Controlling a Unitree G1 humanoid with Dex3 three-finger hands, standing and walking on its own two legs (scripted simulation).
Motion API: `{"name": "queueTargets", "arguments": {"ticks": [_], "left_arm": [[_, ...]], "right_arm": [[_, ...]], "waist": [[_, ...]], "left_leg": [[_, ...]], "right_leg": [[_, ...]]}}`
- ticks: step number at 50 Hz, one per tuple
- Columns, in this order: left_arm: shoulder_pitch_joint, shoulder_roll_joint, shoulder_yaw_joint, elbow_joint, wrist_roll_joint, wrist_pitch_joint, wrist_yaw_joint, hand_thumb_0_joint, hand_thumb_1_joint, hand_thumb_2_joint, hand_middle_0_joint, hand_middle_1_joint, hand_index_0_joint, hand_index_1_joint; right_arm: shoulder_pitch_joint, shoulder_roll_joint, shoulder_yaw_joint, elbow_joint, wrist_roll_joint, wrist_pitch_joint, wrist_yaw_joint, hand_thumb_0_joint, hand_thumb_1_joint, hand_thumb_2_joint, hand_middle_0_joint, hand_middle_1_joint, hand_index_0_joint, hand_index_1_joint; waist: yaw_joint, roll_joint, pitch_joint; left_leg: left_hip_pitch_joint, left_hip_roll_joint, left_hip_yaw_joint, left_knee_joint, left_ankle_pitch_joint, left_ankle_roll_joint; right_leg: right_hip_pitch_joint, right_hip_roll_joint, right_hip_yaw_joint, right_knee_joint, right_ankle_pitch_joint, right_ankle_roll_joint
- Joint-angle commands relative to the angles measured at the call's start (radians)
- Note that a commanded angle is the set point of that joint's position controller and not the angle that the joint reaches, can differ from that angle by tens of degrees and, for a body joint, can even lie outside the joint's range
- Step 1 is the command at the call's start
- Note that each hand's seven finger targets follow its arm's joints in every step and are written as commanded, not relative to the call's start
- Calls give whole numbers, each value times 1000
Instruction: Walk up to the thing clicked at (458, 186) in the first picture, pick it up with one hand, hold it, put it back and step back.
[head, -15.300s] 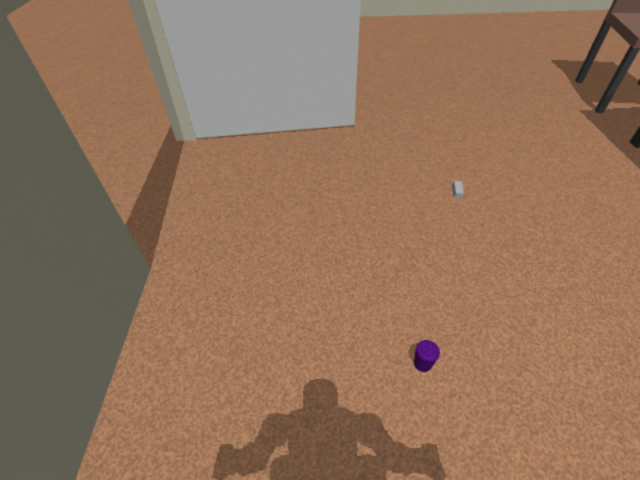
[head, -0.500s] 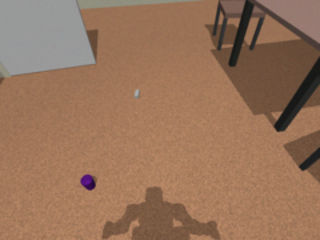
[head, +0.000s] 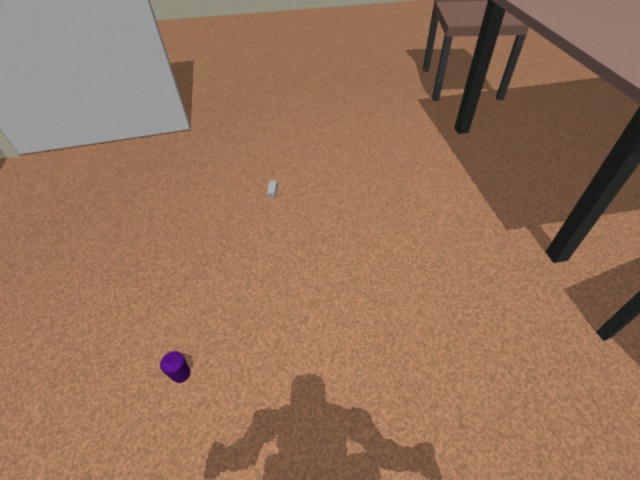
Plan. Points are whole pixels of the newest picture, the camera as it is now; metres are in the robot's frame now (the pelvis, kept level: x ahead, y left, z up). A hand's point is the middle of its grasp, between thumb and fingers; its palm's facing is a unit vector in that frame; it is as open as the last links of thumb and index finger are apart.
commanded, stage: stand
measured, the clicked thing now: (272, 189) +1.49 +0.29 -0.77
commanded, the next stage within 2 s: walk up in 0.68 s
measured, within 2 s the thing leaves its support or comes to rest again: neither
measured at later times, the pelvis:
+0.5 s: pelvis +0.00 +0.00 +0.00, yaw +0 degrees
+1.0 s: pelvis +0.06 +0.05 -0.02, yaw +4 degrees
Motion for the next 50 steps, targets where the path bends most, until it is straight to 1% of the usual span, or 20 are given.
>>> {"name": "queueTargets", "arguments": {"ticks": [1,5,16,18,20,30,33,34,35,36,37,38,39,41,43,45,46,48,49,50], "left_arm": [[-28,218,43,-58,-4,-23,14,0,900,900,-200,-300,-200,-300],[-30,216,42,-62,-2,-24,15,0,900,900,-200,-300,-200,-300],[-33,216,42,-59,-6,-22,14,0,900,900,-200,-300,-200,-300],[-29,213,42,-61,-3,-21,14,0,900,900,-200,-300,-200,-300],[-28,217,42,-56,-3,-23,14,0,900,900,-200,-300,-200,-300],[-31,221,45,-61,-2,-25,17,0,900,900,-200,-300,-200,-300],[-19,213,43,-56,-4,-24,15,0,900,900,-200,-300,-200,-300],[32,320,119,-111,13,-39,-17,0,900,900,-200,-300,-200,-300],[51,318,127,-102,24,-40,-28,0,900,900,-200,-300,-200,-300],[81,328,139,-107,26,-43,-34,0,900,900,-200,-300,-200,-300],[121,350,152,-115,29,-49,-35,0,900,900,-200,-300,-200,-300],[131,361,157,-134,36,-61,-34,0,900,900,-200,-300,-200,-300],[124,345,154,-144,32,-66,-36,0,900,900,-200,-300,-200,-300],[74,337,152,-169,32,-72,-36,0,900,900,-200,-300,-200,-300],[17,345,152,-209,32,-74,-42,0,900,900,-200,-300,-200,-300],[18,340,148,-229,30,-70,-51,0,900,900,-200,-300,-200,-300],[7,340,146,-239,29,-67,-55,0,900,900,-200,-300,-200,-300],[-28,330,141,-255,25,-59,-63,0,900,900,-200,-300,-200,-300],[3,291,126,-256,27,-52,-64,0,900,900,-200,-300,-200,-300],[65,229,107,-256,29,-48,-64,0,900,900,-200,-300,-200,-300]], "right_arm": [[-19,-202,-38,-51,-3,-23,-15,0,-900,-900,200,300,200,300],[-20,-205,-40,-54,-4,-24,-16,0,-900,-900,200,300,200,300],[-11,-204,-38,-48,-4,-23,-15,0,-900,-900,200,300,200,300],[-22,-205,-41,-53,-3,-24,-15,0,-900,-900,200,300,200,300],[-17,-200,-39,-51,-3,-22,-14,0,-900,-900,200,300,200,300],[-13,-203,-42,-58,-4,-23,-17,0,-900,-900,200,300,200,300],[-12,-205,-41,-53,-2,-21,-16,0,-900,-900,200,300,200,300],[32,-283,-111,-108,-19,-43,10,0,-900,-900,200,300,200,300],[9,-283,-115,-114,-30,-44,22,0,-900,-900,200,300,200,300],[-67,-267,-117,-149,-33,-43,31,0,-900,-900,200,300,200,300],[-116,-228,-111,-187,-35,-43,38,0,-900,-900,200,300,200,300],[-138,-219,-113,-202,-43,-47,39,0,-900,-900,200,300,200,300],[-123,-239,-120,-197,-39,-55,42,0,-900,-900,200,300,200,300],[-46,-248,-131,-190,-29,-60,59,0,-900,-900,200,300,200,300],[5,-251,-139,-186,-28,-63,73,0,-900,-900,200,300,200,300],[-4,-238,-146,-199,-35,-66,81,0,-900,-900,200,300,200,300],[15,-236,-153,-198,-36,-66,82,0,-900,-900,200,300,200,300],[150,-240,-168,-165,-35,-68,78,0,-900,-900,200,300,200,300],[234,-273,-183,-138,-40,-73,68,0,-900,-900,200,300,200,300],[359,-337,-207,-115,-42,-79,53,0,-900,-900,200,300,200,300]], "waist": [[0,-7,-68],[1,-1,-97],[-1,3,-58],[2,-1,-73],[0,-13,-58],[-3,-17,-97],[0,-5,-60],[13,-39,-169],[34,-35,-102],[68,-52,-1],[104,-142,66],[124,-152,98],[112,-78,105],[63,-86,59],[31,-163,52],[30,-170,54],[14,-160,56],[-61,-110,25],[-97,-11,-31],[-152,210,-106]], "left_leg": [[-18,108,-65,-22,199,34],[-7,114,-62,-11,245,37],[-28,109,-63,-27,175,37],[-16,113,-66,-24,208,37],[-27,109,-65,-30,156,40],[-3,112,-57,-6,238,38],[-14,110,-63,-19,191,38],[-54,64,-62,90,-295,125],[-219,64,-68,130,-436,135],[-387,42,-36,212,-419,121],[-524,-4,59,396,-291,91],[-638,43,32,518,-291,70],[-645,60,-16,550,-262,65],[-576,83,-31,534,-241,55],[-471,102,3,449,-224,39],[-347,88,45,350,-153,28],[-279,77,71,323,-109,28],[-33,35,139,242,20,25],[143,9,143,241,-43,37],[314,69,30,164,-231,78]], "right_leg": [[30,-136,107,-39,205,-12],[55,-139,102,-26,254,-11],[21,-137,113,-41,182,-13],[32,-133,103,-32,203,-13],[23,-134,110,-45,165,-10],[57,-142,106,-25,268,-13],[25,-133,105,-41,206,-10],[93,-96,93,43,-317,-52],[85,-148,170,38,-493,-88],[73,-210,265,-16,-591,-127],[108,-324,390,-140,-651,-195],[136,-424,490,-211,-579,-257],[126,-425,488,-208,-503,-269],[113,-351,369,-207,-477,-227],[47,-321,259,-189,-396,-208],[-58,-271,161,-149,-327,-184],[-117,-256,124,-129,-322,-169],[-278,-208,48,0,-364,-140],[-379,-158,6,177,-310,-125],[-492,-86,-61,502,-285,-97]]}}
